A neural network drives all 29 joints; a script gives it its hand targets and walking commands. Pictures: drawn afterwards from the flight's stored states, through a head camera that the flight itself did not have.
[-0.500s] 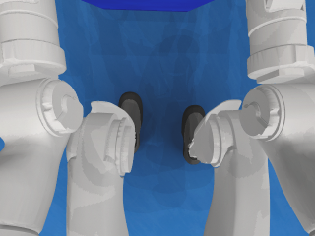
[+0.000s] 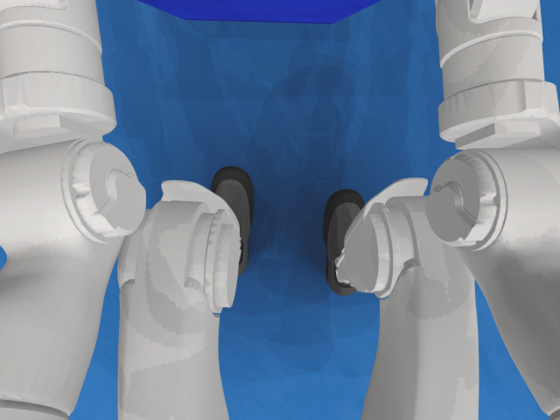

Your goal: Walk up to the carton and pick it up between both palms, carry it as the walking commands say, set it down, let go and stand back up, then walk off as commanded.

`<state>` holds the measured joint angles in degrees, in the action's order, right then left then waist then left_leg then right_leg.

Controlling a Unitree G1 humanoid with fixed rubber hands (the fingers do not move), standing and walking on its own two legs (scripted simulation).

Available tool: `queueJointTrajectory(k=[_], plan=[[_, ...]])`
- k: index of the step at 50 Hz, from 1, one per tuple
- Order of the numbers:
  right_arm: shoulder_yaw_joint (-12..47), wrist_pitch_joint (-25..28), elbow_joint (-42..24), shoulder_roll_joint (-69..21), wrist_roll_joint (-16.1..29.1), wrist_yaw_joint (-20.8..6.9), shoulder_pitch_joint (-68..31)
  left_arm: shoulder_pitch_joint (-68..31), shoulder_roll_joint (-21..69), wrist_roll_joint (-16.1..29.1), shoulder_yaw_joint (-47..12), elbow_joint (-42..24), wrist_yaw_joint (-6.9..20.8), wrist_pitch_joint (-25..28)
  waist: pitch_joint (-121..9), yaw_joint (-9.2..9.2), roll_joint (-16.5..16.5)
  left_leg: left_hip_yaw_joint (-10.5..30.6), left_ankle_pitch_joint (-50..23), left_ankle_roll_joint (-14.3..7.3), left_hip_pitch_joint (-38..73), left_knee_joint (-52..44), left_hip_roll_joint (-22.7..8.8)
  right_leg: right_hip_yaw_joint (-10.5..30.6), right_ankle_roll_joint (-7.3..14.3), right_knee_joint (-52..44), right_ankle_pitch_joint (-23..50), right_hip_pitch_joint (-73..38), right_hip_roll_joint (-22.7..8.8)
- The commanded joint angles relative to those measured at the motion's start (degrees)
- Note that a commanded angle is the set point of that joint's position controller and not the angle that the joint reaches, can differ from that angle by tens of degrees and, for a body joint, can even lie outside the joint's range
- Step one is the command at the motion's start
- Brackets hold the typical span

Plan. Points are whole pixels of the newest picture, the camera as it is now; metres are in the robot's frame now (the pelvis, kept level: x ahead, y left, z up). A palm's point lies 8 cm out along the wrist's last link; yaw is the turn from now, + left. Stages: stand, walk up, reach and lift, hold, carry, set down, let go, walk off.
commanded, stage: set down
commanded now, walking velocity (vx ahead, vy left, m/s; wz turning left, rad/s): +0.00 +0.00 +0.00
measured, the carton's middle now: out of the picture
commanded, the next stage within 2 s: let go in 1.96 s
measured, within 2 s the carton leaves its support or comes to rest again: neither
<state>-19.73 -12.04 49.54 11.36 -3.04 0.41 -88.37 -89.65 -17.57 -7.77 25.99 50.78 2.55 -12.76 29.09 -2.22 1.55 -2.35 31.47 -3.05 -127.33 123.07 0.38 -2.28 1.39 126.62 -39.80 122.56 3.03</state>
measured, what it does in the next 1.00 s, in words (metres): stands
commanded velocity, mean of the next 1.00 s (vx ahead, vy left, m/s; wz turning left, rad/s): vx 0.00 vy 0.00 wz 0.00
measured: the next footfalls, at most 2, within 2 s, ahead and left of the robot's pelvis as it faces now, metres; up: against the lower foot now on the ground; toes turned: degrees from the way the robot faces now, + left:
none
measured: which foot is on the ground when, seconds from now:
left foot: down 0.00-1.00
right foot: down 0.00-1.00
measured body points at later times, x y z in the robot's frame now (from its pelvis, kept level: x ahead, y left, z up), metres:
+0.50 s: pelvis -0.01 +0.00 -0.01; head +0.38 +0.02 +0.20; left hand +0.56 +0.22 -0.20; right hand +0.58 -0.14 -0.20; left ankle +0.12 +0.10 -0.35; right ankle +0.08 -0.11 -0.35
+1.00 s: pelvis -0.02 +0.00 +0.02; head +0.35 +0.02 +0.27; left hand +0.57 +0.24 -0.11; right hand +0.59 -0.15 -0.10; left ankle +0.12 +0.10 -0.35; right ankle +0.08 -0.11 -0.35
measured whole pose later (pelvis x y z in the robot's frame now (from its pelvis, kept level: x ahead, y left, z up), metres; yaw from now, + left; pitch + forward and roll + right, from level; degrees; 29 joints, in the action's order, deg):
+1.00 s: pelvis -0.02 +0.00 +0.02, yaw +0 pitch +29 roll -1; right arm -6.3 -12.7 58.2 22.4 12.0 8.7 -92.1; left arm -92.5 -27.2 11.5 8.1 62.6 -6.2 -12.5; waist 29.3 -2.2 1.1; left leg -1.8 29.1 -3.0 -119.1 119.4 0.5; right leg -2.3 0.8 122.7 -37.0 114.6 3.3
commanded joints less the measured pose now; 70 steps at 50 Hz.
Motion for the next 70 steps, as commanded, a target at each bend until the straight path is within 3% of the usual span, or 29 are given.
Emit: queueJointTrajectory(k=[1, 5, 8, 9, 10, 11, 13, 17, 22, 23, 24, 25, 27, 28, 35, 41, 42, 46, 47, 49, 51, 52, 55, 56, 57, 62, 65, 68, 70], plan=[[11.0, 0.3, 7.7, -31.0, -1.2, -7.6, -12.1, -5.5, 38.2, 3.1, -16.5, 13.5, 11.0, -1.2, -48.8, 3.64, -1.0, 4.9, -16.2, 1.8, 33.9, -4.2, 4.7, -0.7, -1.0, -7.9, 14.0, -14.1, 3.8], [8.1, 2.0, 8.3, -16.0, -1.8, -3.9, -10.9, -6.6, 24.6, 3.5, -13.3, 12.3, 6.5, 1.1, -50.9, 1.11, -3.8, 3.7, -17.9, 3.2, 38.0, -3.4, 3.9, 0.9, -1.4, -8.7, 14.4, -14.6, 3.2], [4.8, 4.6, 4.1, 1.6, -2.3, 1.5, -9.2, -5.6, 9.9, 5.1, -10.6, 10.4, 2.1, 3.2, -58.0, 5.43, -3.8, 4.1, -19.8, 3.9, 40.6, -1.8, 3.2, 0.5, -2.1, -8.9, 18.8, -19.9, 2.8], [5.3, 5.1, 6.1, 6.2, -0.6, 2.8, -7.4, -2.7, 4.2, 4.1, -10.0, 13.2, -0.1, 3.5, -58.6, 1.94, -4.1, 3.8, -20.9, 4.1, 42.7, -2.2, 2.9, 0.2, -2.5, -8.2, 18.7, -19.6, 2.5], [4.8, 5.7, 4.1, 11.6, -1.0, 4.9, -8.4, -6.0, -1.0, 6.3, -10.6, 10.3, -1.7, 4.4, -62.2, 4.68, -4.3, 4.1, -23.5, 4.5, 43.8, -1.3, 2.7, 0.7, -2.5, -8.5, 21.5, -21.8, 2.0], [6.2, 6.4, 3.2, 11.6, 0.3, 5.8, -11.4, -8.0, -3.1, 7.0, -10.3, 10.9, -3.2, 5.3, -64.4, 2.38, -3.9, 4.0, -25.3, 4.3, 43.3, -1.1, 3.1, 1.2, -2.8, -8.6, 22.8, -21.4, 2.4], [6.8, 7.5, 3.8, 14.2, 3.4, 7.3, -12.8, -13.2, -7.1, 11.0, -13.1, 6.2, -5.6, 7.0, -74.7, 4.84, -3.0, 4.2, -28.4, 4.4, 46.3, -1.2, 3.4, 0.6, -3.2, -7.1, 27.5, -25.9, 2.6], [12.7, 7.9, 0.7, 12.8, 11.0, 7.4, -18.7, -14.9, -12.5, 14.6, -13.8, 8.1, -8.0, 8.4, -81.3, -2.03, -1.4, 4.5, -33.1, 3.4, 48.2, -1.1, 2.5, 1.9, -3.4, -6.5, 28.9, -23.9, 2.0], [14.4, 7.0, 8.3, 15.8, 14.1, 6.8, -19.9, -16.9, -14.2, 17.2, -15.9, 11.3, -7.6, 8.7, -75.4, -2.24, 0.7, 4.4, -27.6, 2.6, 42.2, -0.9, 0.8, 3.1, -3.2, -6.8, 24.7, -20.3, 0.5], [13.7, 7.1, 7.4, 14.7, 14.7, 6.6, -17.0, -16.8, -14.0, 18.1, -16.6, 9.5, -7.3, 8.6, -77.7, 0.77, -0.3, 4.9, -25.9, 2.3, 45.3, -1.5, 0.7, 2.7, -3.1, -7.7, 23.9, -22.1, 0.6], [14.8, 6.9, 8.9, 14.2, 15.6, 6.6, -19.7, -18.6, -14.7, 17.4, -16.0, 11.5, -7.4, 8.9, -75.5, -2.04, -0.8, 4.6, -26.8, 2.6, 44.5, -1.5, 0.8, 2.8, -3.1, -7.1, 23.1, -18.9, 0.8], [12.8, 7.0, 10.4, 19.5, 13.9, 6.9, -20.4, -18.2, -14.2, 18.0, -16.5, 13.0, -7.4, 8.5, -75.3, 0.54, -0.8, 4.9, -25.5, 2.9, 46.3, -0.7, 0.4, 2.3, -2.7, -7.8, 20.3, -17.3, 0.6], [14.0, 6.7, 8.6, 16.3, 13.6, 6.7, -20.4, -17.0, -17.9, 15.2, -13.8, 11.8, -7.3, 8.5, -73.2, -3.4, 0.1, 4.4, -24.0, 2.6, 41.3, -2.2, 0.3, 2.7, -3.4, -7.2, 21.6, -19.3, 0.6], [12.7, 6.2, 14.7, 18.2, 13.2, 6.3, -18.1, -15.8, -16.4, 15.4, -15.1, 15.6, -7.1, 8.1, -70.4, -1.65, -1.3, 4.5, -21.6, 3.1, 41.8, -2.5, 0.0, 2.4, -2.9, -7.3, 19.7, -18.3, 0.5], [13.5, 5.5, -3.9, 22.6, 15.7, 8.6, -24.6, -20.7, -17.3, 22.9, -19.8, -1.5, -8.6, 6.5, -104.0, 1.25, -1.7, 4.3, -33.0, 2.7, 60.2, -3.1, 1.1, 0.3, -2.6, -8.5, 28.6, -32.3, 1.0], [15.7, 1.3, -3.4, 19.0, 18.3, 9.0, -21.8, -21.0, -18.4, 22.6, -18.0, -5.1, -9.2, 3.3, -102.5, -1.41, -3.5, 2.6, -25.7, 2.1, 59.5, -8.2, 1.5, 0.9, -1.0, -14.6, 21.6, -33.0, 0.8], [14.2, 0.8, -6.7, 20.2, 16.3, 9.2, -22.4, -21.9, -18.0, 23.1, -18.3, -7.7, -9.2, 2.9, -105.0, 0.99, -1.6, 3.5, -27.2, 1.9, 62.2, -9.3, 2.0, -0.5, -1.4, -14.9, 22.8, -32.6, 1.3], [15.1, -1.2, 0.9, 18.0, 15.8, 8.6, -20.3, -17.8, -17.8, 19.9, -17.7, 1.8, -8.8, 0.7, -93.8, -1.41, -1.4, 2.3, -17.4, 1.9, 54.5, -14.1, 1.6, 0.2, -0.9, -18.3, 16.7, -31.7, 0.7], [15.8, -0.9, -1.6, 17.4, 15.2, 8.2, -20.7, -17.0, -17.3, 20.7, -17.1, 2.0, -8.5, 1.1, -94.6, -1.35, 2.3, 2.7, -19.5, 1.4, 54.5, -13.5, 2.0, 0.1, -1.7, -18.7, 17.6, -31.6, 1.0], [14.1, -0.8, -2.3, 19.1, 15.5, 8.4, -19.9, -16.5, -16.2, 19.7, -18.4, -0.4, -8.4, 1.0, -102.4, -2.27, -2.3, 2.9, -23.4, 2.0, 59.4, -14.4, 2.0, 0.6, -1.1, -19.2, 21.2, -34.3, 1.4], [12.8, -1.5, -4.9, 19.6, 14.9, 8.5, -20.6, -21.5, -16.7, 21.0, -18.7, -6.7, -8.7, 0.4, -103.3, 0.95, -3.0, 3.6, -21.2, 2.2, 63.4, -16.7, 2.1, -0.6, -0.7, -21.1, 18.5, -33.1, 1.4], [13.8, -1.9, -3.3, 19.1, 15.1, 8.6, -19.9, -18.6, -17.0, 19.1, -17.6, -2.3, -9.0, 0.2, -103.8, -2.03, -2.6, 1.9, -22.9, 2.1, 61.9, -17.3, 2.4, 0.9, -0.8, -23.0, 19.7, -35.8, 1.9], [11.9, -2.5, -11.9, 22.0, 14.6, 9.1, -21.5, -20.3, -18.3, 20.4, -17.7, -10.4, -8.8, -0.9, -113.5, 0.65, -1.4, 2.9, -24.4, 1.6, 67.9, -18.9, 2.8, -0.3, -1.1, -24.4, 22.0, -40.9, 2.1], [12.8, -3.3, -7.2, 21.7, 15.2, 9.0, -20.8, -19.4, -17.8, 19.5, -17.5, -6.5, -8.8, -1.3, -109.8, -2.08, -3.1, 2.8, -25.3, 2.0, 66.8, -19.9, 2.7, 0.8, -0.8, -25.2, 21.2, -38.7, 1.8], [11.9, -3.5, -7.0, 20.6, 14.1, 8.4, -18.3, -18.3, -18.3, 19.9, -17.7, -8.4, -8.8, -1.9, -111.9, 0.63, -1.7, 4.5, -26.3, 1.5, 71.9, -21.4, 2.4, -1.1, -1.2, -26.0, 20.8, -36.9, 2.2], [9.2, -6.6, -13.6, 23.3, 13.5, 8.8, -17.7, -18.9, -21.4, 18.1, -14.0, -17.1, -9.7, -4.7, -118.1, -0.28, -4.6, 4.0, -26.5, 2.2, 77.4, -26.3, 3.5, 0.3, -0.6, -32.2, 20.6, -42.4, 2.8], [7.7, -7.1, -7.2, 24.6, 11.8, 7.6, -15.8, -18.7, -15.7, 19.6, -19.0, -10.9, -8.9, -6.3, -113.6, 4.52, -6.7, 6.9, -26.1, 2.7, 83.1, -28.8, 2.5, -1.8, -0.5, -34.1, 17.3, -33.1, 2.8], [6.7, -7.1, -19.7, 24.1, 13.1, 7.4, -13.9, -15.4, -17.8, 19.4, -18.1, -21.9, -8.5, -6.4, -126.2, 4.33, -9.0, 7.1, -40.1, 3.0, 96.9, -30.7, 2.6, -1.5, -1.0, -37.9, 25.7, -39.2, 3.5], [7.9, -7.8, -16.0, 24.0, 13.3, 6.8, -15.2, -14.6, -16.7, 19.4, -17.5, -14.8, -8.1, -7.0, -119.2, 2.7, -6.6, 5.8, -35.1, 2.8, 90.7, -33.2, 3.0, -1.7, -1.3, -40.0, 23.0, -40.0, 3.5]])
